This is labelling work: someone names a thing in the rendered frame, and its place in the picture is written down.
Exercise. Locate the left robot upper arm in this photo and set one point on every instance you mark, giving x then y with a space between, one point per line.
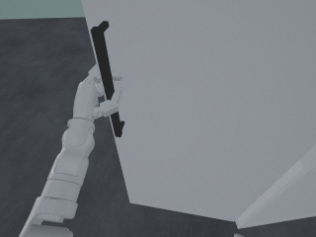
39 230

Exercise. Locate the fridge door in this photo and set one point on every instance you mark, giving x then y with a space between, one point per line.
218 97

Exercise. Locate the left robot forearm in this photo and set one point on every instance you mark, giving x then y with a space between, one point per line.
58 200

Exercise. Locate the robot left hand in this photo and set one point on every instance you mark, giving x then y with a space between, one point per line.
87 94

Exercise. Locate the handle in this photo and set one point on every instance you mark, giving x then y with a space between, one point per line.
100 46

